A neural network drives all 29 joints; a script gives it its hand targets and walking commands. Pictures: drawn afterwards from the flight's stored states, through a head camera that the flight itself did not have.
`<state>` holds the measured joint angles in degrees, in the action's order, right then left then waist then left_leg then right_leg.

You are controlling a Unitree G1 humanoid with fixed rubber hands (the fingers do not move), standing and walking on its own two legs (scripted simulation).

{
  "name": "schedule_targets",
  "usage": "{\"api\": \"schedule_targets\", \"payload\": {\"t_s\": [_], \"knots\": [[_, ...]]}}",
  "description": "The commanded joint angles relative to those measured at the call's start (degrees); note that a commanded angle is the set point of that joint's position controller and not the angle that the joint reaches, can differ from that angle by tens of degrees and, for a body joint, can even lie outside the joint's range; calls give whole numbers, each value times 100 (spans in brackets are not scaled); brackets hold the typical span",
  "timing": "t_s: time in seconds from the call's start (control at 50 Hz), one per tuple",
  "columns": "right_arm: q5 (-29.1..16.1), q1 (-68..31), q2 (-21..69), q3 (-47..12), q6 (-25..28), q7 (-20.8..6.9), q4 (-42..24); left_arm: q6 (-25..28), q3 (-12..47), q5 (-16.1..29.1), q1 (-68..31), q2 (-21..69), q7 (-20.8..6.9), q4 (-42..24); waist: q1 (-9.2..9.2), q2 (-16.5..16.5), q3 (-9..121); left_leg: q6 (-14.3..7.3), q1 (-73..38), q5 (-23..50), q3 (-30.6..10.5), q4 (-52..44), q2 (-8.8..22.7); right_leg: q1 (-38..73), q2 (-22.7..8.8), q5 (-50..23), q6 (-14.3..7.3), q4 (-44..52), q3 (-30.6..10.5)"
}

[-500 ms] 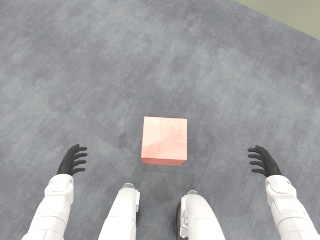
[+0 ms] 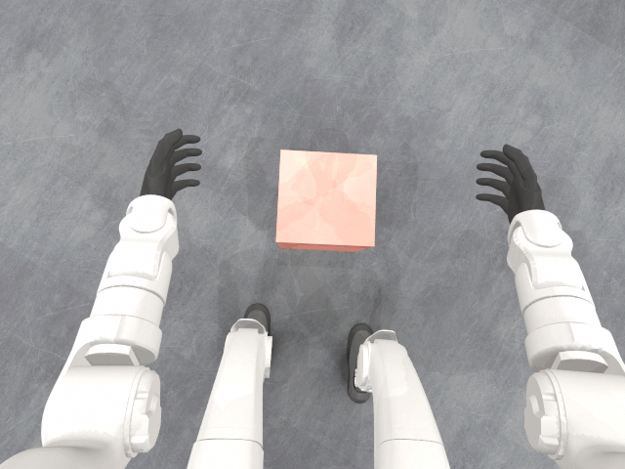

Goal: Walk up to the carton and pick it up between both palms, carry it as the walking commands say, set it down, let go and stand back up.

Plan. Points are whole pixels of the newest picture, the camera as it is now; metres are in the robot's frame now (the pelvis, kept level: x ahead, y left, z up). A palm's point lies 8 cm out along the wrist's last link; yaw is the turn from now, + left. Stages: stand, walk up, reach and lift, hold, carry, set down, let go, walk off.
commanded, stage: reach and lift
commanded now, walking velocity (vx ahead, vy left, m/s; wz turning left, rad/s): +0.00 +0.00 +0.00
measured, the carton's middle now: (323, 207) +0.47 -0.02 -0.56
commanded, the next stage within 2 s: none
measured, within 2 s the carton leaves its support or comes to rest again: neither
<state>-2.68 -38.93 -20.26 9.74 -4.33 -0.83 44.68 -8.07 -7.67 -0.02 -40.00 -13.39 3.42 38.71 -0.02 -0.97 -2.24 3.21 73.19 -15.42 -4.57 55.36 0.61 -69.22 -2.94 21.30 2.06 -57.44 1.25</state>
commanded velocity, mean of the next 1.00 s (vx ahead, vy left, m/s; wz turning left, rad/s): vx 0.00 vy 0.00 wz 0.00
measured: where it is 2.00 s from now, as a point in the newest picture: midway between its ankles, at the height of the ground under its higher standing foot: (305, 367)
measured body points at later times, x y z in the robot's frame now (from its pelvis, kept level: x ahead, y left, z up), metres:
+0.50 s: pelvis +0.01 +0.00 -0.01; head +0.35 +0.01 +0.27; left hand +0.53 +0.16 -0.17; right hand +0.53 -0.22 -0.16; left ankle +0.08 +0.14 -0.65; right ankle +0.03 -0.14 -0.65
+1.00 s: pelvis -0.07 +0.01 -0.15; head +0.31 +0.00 +0.07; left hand +0.52 +0.17 -0.30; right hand +0.50 -0.21 -0.30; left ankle +0.08 +0.14 -0.65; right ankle +0.03 -0.14 -0.65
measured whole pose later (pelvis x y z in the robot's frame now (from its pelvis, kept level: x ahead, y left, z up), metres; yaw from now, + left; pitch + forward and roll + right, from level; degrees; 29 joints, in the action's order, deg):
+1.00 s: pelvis -0.07 +0.01 -0.15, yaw -3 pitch +32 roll -1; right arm -5.8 -85.9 -20.9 14.9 -13.0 4.7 48.4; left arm -14.5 -15.3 0.9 -85.5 -19.4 8.9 45.0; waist 0.0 -0.6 -30.2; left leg 3.4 101.1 -22.5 -4.6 91.5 0.0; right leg -98.3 -0.3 27.9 3.4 -94.0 -3.1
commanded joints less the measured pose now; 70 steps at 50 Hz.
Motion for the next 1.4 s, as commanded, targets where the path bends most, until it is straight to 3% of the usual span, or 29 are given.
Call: {"api": "schedule_targets", "payload": {"t_s": [0.0,0.12,0.14,0.22,0.24,0.26,0.3,0.32,0.34,0.4,0.52,0.54,0.58,0.66,0.7,0.74,0.78,0.8,0.82,0.88,1.0,1.06,1.08,1.12,1.24,1.26,1.3,1.36,1.38], "knots": [[-418,-2320,-1060,879,33,12,-411,96,-410,318,-2473,-651,267,-729,490,582,5614,8,-3257,1701,556,153,-358,961,744,-1798,13,277,105],[-150,-2708,-1073,1230,-22,26,168,-7,-712,154,-2691,-451,296,215,474,743,5893,55,-3871,2862,424,248,-411,101,832,-2131,-10,300,270],[-531,-2960,-647,713,-2,-20,133,25,-544,372,-2912,-139,206,283,272,730,5554,-9,-3458,2962,494,342,-407,108,721,-2288,-99,340,25],[-64,-3165,-746,1170,38,-14,53,54,-803,41,-3387,-185,286,-23,493,596,6232,0,-4087,3675,395,414,-432,-53,807,-2647,10,370,193],[-216,-3457,-713,1114,56,-37,171,117,-856,-12,-3651,-178,293,-246,264,933,6120,81,-3735,3527,484,295,-464,-128,772,-2675,-62,339,174],[-184,-4064,-719,1086,14,-33,-358,111,-1053,-71,-3872,-311,296,-415,106,649,6494,36,-3557,3912,521,506,-471,205,777,-3222,-77,308,-5],[-87,-4046,-699,1204,-9,-25,-54,124,-1033,-174,-3898,-246,322,-322,147,730,6366,22,-3468,3734,498,369,-460,83,763,-3104,-11,316,-8],[194,-3925,-876,1439,-37,-39,103,68,-914,-144,-4071,-34,284,-299,629,599,6667,-12,-3800,4101,314,442,-462,45,797,-3347,-73,347,87],[158,-3945,-815,1493,-9,-25,-248,83,-899,-168,-3897,12,261,-546,622,770,7347,-10,-4720,4594,235,480,-401,-202,844,-3400,-54,406,158],[91,-3871,-416,1288,11,-98,-255,83,-1005,-182,-3686,21,225,-440,311,690,7335,-86,-4623,4983,290,432,-448,-75,847,-3628,-10,374,158],[208,-3736,-264,1234,65,-35,-203,228,-1312,-360,-3545,-95,125,-389,189,334,7700,-75,-3305,4784,425,829,-474,574,835,-4543,26,-130,-13],[128,-3899,-17,1002,97,-12,-383,340,-1417,-408,-3446,-253,108,-183,-88,178,7278,-125,-2788,4475,533,907,-437,568,777,-4387,24,-175,-187],[248,-4328,-235,1144,200,3,-741,413,-1128,-270,-3975,-147,108,-711,284,-75,7712,-55,-1620,4443,544,1015,-394,1529,619,-5174,-94,-569,-256],[141,-4865,-495,1110,117,149,-507,382,-1041,-260,-4804,-556,295,-891,122,239,8810,-49,-3004,4180,458,1847,-448,219,867,-3737,32,-1125,-3],[-56,-5688,-1205,1029,12,278,-1482,194,-829,141,-5418,-745,480,-1672,205,317,10596,-10,-4404,4205,397,2293,-472,556,901,-3202,-3,-1398,158],[-70,-5970,-1507,894,-162,460,-1008,-22,-961,278,-5699,-1148,586,-929,247,189,10180,-22,-3425,2592,541,2557,-469,525,908,-1985,-65,-1828,215],[-469,-6698,-1754,553,-439,551,-1770,-289,-572,737,-6119,-1308,685,-1306,162,307,11334,32,-3788,2063,731,2776,-608,1243,899,-1652,-118,-2130,339],[-395,-6763,-1682,437,-540,572,-1559,-353,-443,868,-6086,-1308,709,-961,292,71,10856,9,-3546,2308,686,2943,-604,1103,964,-1968,-57,-2398,466],[-355,-6204,-1584,379,-651,564,-313,-400,-508,838,-5733,-1142,684,4,106,456,9315,53,-2811,2241,667,3163,-589,261,883,-1801,-125,-2635,245],[-429,-7247,-1790,415,-657,590,-970,-414,-450,1005,-6721,-1348,711,-357,188,428,9335,-4,-2360,1583,733,3470,-577,-150,853,-1173,-147,-2945,333],[-695,-7792,-1634,-157,-1018,580,441,-658,-335,1059,-7232,-1656,688,1097,-143,463,7487,40,-749,-470,1038,3749,-441,-999,705,648,-142,-3352,439],[-500,-8085,-1920,-74,-910,628,553,-602,-146,1394,-7388,-1593,578,1519,282,154,7179,82,-269,-865,1037,4173,-361,-975,639,785,-153,-3671,480],[-495,-7713,-1685,-20,-948,576,1674,-565,-70,1256,-7318,-1443,508,2146,176,505,6170,136,54,-1066,1101,4173,-335,-1544,607,1004,-175,-3703,421],[-445,-8425,-1960,-39,-808,569,981,-435,-169,1217,-8063,-1699,595,1244,103,472,6681,137,-251,-901,983,4312,-312,-1596,602,888,-197,-3916,491],[-701,-8390,-1493,-528,-649,530,1166,-214,-453,1099,-7611,-1840,576,1706,-470,15,6175,97,566,-597,1227,4772,-278,-1600,540,568,-56,-4395,357],[-554,-8041,-1573,-298,-646,507,1736,-233,-282,1117,-7525,-1651,524,2011,-122,45,5685,73,592,-938,1145,4794,-314,-1805,538,927,-39,-4433,460],[-635,-8532,-1842,-246,-436,560,958,-120,-67,1205,-7661,-1566,561,1820,-12,337,6298,111,118,-270,1129,5143,-257,-2175,528,562,-50,-4707,460],[-621,-8088,-1806,-292,-392,562,1276,6,-108,1211,-7816,-1710,569,1263,6,422,6548,140,75,-150,1084,5262,-294,-1833,488,181,-57,-4909,422],[-739,-8181,-1633,-505,-350,551,1070,69,-109,1281,-7730,-1794,559,1369,-59,96,6617,53,-53,136,1047,5411,-251,-1860,492,-55,24,-5060,406]]}}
